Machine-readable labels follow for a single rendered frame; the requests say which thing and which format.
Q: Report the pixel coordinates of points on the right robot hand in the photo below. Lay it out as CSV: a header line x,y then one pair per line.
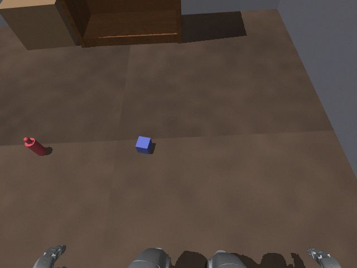
x,y
323,258

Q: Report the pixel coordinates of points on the bookshelf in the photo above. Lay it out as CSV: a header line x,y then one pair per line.
x,y
124,22

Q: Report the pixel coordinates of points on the left robot hand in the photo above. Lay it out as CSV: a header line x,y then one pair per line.
x,y
50,257

